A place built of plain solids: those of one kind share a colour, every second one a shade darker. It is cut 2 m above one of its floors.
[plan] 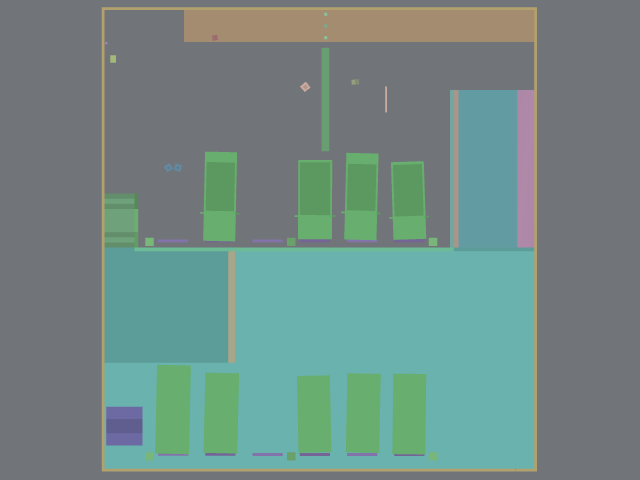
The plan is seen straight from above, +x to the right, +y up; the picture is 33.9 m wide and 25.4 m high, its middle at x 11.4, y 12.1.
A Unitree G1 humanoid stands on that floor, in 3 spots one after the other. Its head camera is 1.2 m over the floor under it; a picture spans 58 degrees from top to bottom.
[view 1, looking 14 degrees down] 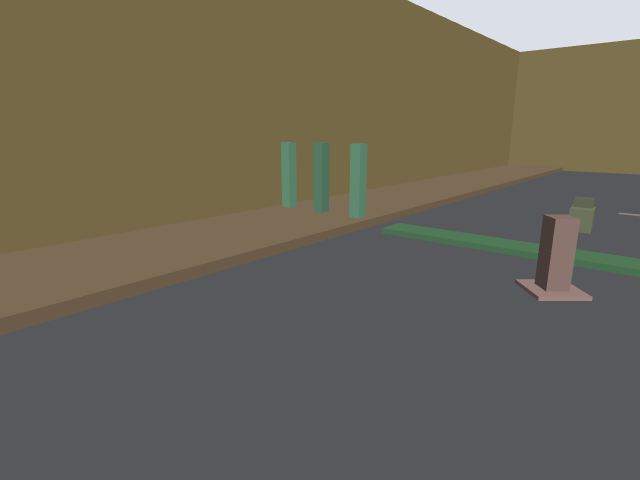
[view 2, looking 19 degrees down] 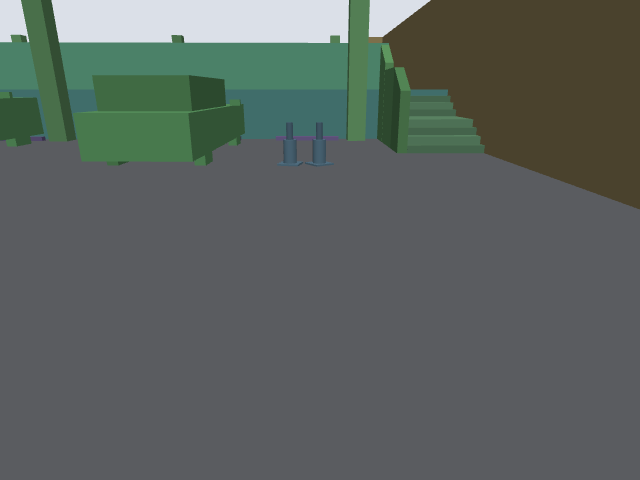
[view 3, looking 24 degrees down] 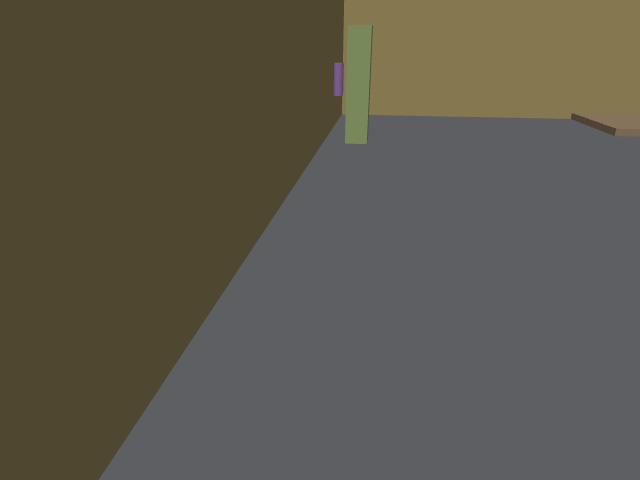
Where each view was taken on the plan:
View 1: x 7.04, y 19.54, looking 40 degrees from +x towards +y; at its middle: walkway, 4.88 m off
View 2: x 3.50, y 23.43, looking -91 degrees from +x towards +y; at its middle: ground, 3.69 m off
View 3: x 0.79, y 15.56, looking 98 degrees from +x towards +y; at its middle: ground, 2.95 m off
